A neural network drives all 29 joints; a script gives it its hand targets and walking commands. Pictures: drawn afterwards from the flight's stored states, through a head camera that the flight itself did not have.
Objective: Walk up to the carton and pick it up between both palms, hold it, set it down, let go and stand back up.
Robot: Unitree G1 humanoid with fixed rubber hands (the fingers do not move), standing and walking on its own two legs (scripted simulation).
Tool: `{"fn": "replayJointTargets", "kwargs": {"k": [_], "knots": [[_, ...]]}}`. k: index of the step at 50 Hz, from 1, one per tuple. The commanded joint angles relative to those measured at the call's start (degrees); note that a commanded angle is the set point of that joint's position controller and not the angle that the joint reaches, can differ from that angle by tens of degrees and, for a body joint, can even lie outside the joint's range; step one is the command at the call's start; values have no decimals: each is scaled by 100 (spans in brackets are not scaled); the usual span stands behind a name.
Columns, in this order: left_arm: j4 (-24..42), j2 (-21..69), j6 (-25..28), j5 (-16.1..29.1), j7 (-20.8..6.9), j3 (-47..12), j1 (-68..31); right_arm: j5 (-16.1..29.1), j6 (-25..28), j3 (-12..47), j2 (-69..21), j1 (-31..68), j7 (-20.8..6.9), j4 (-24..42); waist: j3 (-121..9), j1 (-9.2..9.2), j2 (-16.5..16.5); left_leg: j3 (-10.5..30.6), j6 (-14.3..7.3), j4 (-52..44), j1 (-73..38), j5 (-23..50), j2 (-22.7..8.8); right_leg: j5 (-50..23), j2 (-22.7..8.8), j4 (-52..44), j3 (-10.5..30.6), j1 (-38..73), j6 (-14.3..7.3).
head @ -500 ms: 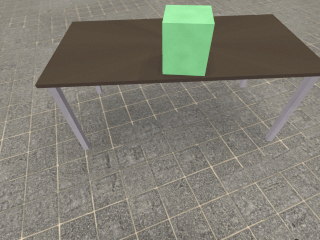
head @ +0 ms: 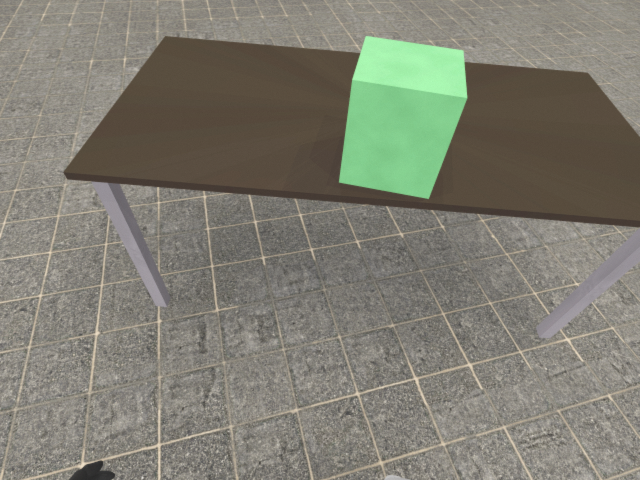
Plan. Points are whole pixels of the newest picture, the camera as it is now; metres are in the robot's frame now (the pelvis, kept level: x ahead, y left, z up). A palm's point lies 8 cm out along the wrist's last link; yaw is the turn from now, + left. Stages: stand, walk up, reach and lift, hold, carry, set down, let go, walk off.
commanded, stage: walk up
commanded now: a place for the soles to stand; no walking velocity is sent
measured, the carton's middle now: (398, 119) +0.85 -0.15 -0.01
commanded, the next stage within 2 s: none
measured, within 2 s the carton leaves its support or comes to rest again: neither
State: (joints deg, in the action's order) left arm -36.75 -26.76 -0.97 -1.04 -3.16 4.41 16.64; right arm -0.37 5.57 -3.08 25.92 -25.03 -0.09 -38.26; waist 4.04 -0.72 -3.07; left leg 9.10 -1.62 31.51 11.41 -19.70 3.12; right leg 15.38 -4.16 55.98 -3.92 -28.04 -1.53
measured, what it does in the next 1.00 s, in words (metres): walks ahead: right foot, then left foot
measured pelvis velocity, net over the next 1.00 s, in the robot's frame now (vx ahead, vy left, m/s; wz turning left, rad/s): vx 0.18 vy -0.03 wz -0.01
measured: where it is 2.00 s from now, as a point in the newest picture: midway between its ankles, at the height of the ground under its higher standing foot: (343, 469)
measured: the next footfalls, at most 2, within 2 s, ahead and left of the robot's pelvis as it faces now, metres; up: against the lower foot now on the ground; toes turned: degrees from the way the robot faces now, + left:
right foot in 0.12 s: +0.14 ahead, -0.16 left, +0.00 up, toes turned -6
left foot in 0.82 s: +0.28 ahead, +0.04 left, +0.00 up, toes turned -2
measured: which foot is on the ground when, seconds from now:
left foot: down 0.00-0.14, up 0.16-0.80, down 0.82-1.00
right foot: up 0.00-0.10, down 0.12-0.82, up 0.84-1.00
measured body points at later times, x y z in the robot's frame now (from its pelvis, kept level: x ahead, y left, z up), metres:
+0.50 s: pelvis +0.12 -0.10 +0.00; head +0.13 -0.14 +0.45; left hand +0.18 +0.23 -0.06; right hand +0.17 -0.43 -0.12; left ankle +0.11 +0.06 -0.66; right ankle +0.10 -0.16 -0.73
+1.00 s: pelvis +0.18 -0.03 +0.00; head +0.19 +0.00 +0.45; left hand +0.25 +0.30 -0.11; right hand +0.26 -0.37 -0.06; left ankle +0.24 +0.04 -0.73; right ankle +0.18 -0.17 -0.67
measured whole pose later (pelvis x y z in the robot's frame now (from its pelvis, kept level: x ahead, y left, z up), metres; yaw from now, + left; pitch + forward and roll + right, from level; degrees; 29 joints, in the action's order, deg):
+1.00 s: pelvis +0.18 -0.03 +0.00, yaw -1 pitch -3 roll -3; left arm -36.9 -26.9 0.4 -1.0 -3.0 4.5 23.7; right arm -0.4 5.0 -3.9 26.0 -21.8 -0.1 -38.5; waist 4.5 0.2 -0.9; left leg 1.0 -3.5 32.5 16.5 -13.7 1.1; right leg 21.3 -0.7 56.9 -3.1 -22.8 -2.3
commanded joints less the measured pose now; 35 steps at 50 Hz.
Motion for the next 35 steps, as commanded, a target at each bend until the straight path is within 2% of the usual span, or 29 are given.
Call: {"fn": "replayJointTargets", "kwargs": {"k": [1,2,3,4,5,6,7,8,9,10,11,12,13,14,15,16,17,18,20,21,22,24,27,28,29,30,31,34,35], "knots": [[564,-752,265,-40,47,276,-576,-48,36,-461,1402,-505,236,24,-421,-280,1017,1385,-966,-56,-1765,3408,-1509,584,-89,-1268,811,-1109,-55],[494,-772,323,-24,41,285,-463,-25,35,-444,1403,-283,231,64,-399,-174,1114,1259,-1000,126,-1575,3456,-1437,480,-119,-1597,822,-781,-123],[378,-747,370,-3,39,302,-290,-31,19,-418,1369,-15,230,110,-492,-76,1178,949,-895,307,-1138,3322,-1290,343,-81,-2114,730,-132,-178],[177,-737,420,-11,53,346,168,-23,6,-406,1379,243,223,171,-782,240,984,645,-726,850,-812,3397,-1049,-145,49,-2957,651,877,-272],[-146,-910,492,0,99,432,953,22,-1,-339,1172,332,203,207,-1220,679,524,237,-475,1946,-171,3029,-682,-1063,10,-3519,581,2274,-359],[-287,-1276,554,-54,162,565,1379,57,-2,-147,627,93,164,253,-1487,767,-530,263,-333,2809,1379,1167,-264,-994,-547,-3066,1165,3743,-279],[-154,-1463,559,-68,209,613,1164,52,-19,-10,304,-315,144,179,-1576,475,-1100,-24,-147,3490,2514,-1115,222,-645,-1619,-3212,2602,4248,-468],[-13,-1430,521,-41,214,594,637,-15,-68,-87,690,-471,160,53,-1074,233,-301,-151,-68,3546,2665,-1101,-27,1160,-1906,-3812,2907,3423,-584],[44,-1554,495,22,209,650,473,-7,-103,-288,1180,-435,135,-79,-631,290,-476,-242,-31,3885,2679,-945,-150,2463,-2239,-4406,3498,2828,-755],[41,-1384,491,76,201,599,239,39,-129,-319,1366,-205,104,-196,-2,258,-206,-176,-12,3894,2828,-561,-360,2499,-1934,-4471,2993,2422,-668],[18,-1235,527,69,204,544,178,66,-144,-333,1291,-136,56,-250,492,183,-72,-111,3,3648,2587,-145,-364,1980,-1540,-4523,2379,1871,-417],[59,-1117,565,66,215,485,266,58,-158,-322,1205,-141,11,-238,626,143,-57,-180,12,3405,2291,189,-395,1343,-1123,-4558,1763,1490,-91],[-28,-1113,585,75,229,455,396,18,-188,-304,1072,-56,-35,-240,754,158,-159,-273,23,3246,2065,415,-428,614,-936,-4500,1528,1299,236],[-81,-1061,589,73,230,456,564,23,-226,-284,923,-140,-71,-284,586,150,-389,-402,76,3130,1829,610,-397,-222,-721,-4390,1174,1372,373],[-65,-999,583,93,227,422,639,46,-256,-266,845,-236,-87,-346,388,118,-754,-470,100,3047,1770,680,-373,-827,-634,-4234,982,1583,320],[21,-962,578,73,215,430,705,35,-278,-271,858,-277,-89,-349,146,131,-742,-593,94,3059,1768,760,-313,-1267,-616,-4119,922,1845,242],[77,-918,566,78,222,424,802,59,-299,-273,835,-273,-80,-333,-16,150,-755,-610,92,3002,1866,772,-324,-1807,-597,-3969,841,2168,306],[110,-893,547,88,220,436,920,49,-309,-259,824,-176,-74,-286,-140,237,-798,-641,116,2784,1952,682,-286,-2182,-585,-3803,743,2440,147],[161,-858,528,109,257,416,1113,42,-334,-265,850,-25,-42,-181,-145,302,-606,-602,84,2716,2178,627,-258,-2689,-660,-3693,817,2755,250],[156,-909,527,128,275,424,1199,50,-355,-259,846,75,-28,-143,-70,361,-627,-531,50,2658,2256,687,-285,-2697,-700,-3669,874,2822,326],[195,-877,516,133,283,423,1215,39,-356,-247,835,222,-27,-78,85,382,-703,-527,57,2536,2437,608,-285,-2737,-717,-3676,883,2916,195],[147,-928,501,144,315,454,1439,15,-366,-236,844,410,-21,47,43,488,-525,-550,46,2397,2578,447,-297,-2998,-856,-3577,1097,3268,176],[178,-967,471,114,324,478,1679,11,-343,-219,775,605,-13,228,15,589,-495,-597,9,2000,2767,85,-291,-3410,-944,-3371,1168,3606,-32],[152,-978,463,117,329,486,1726,-13,-339,-230,789,683,-1,248,-25,612,-347,-591,4,1941,2793,-32,-308,-3309,-998,-3362,1266,3685,-114],[184,-1010,458,114,331,507,1684,-5,-332,-235,788,707,-7,310,-44,595,-414,-582,4,1818,2841,-145,-378,-3197,-1063,-3343,1358,3728,-226],[187,-997,457,108,327,498,1643,-18,-311,-230,808,804,-14,352,-17,610,-374,-629,9,1694,2838,-287,-444,-3079,-1123,-3323,1341,3664,-426],[203,-1040,461,98,329,517,1681,-36,-301,-232,786,875,-20,371,-44,623,-267,-721,-20,1577,2791,-297,-495,-2938,-1157,-3321,1414,3586,-518],[173,-1100,465,63,286,486,1589,-41,-248,-227,683,994,-53,383,296,549,-433,-795,-93,1280,2515,-235,-549,-2712,-1178,-3381,1442,3070,-603],[222,-1121,474,68,262,498,1436,-13,-207,-229,722,928,-69,388,236,457,-484,-756,-139,1045,2196,-224,-604,-2639,-1231,-3306,1401,2853,-731]]}}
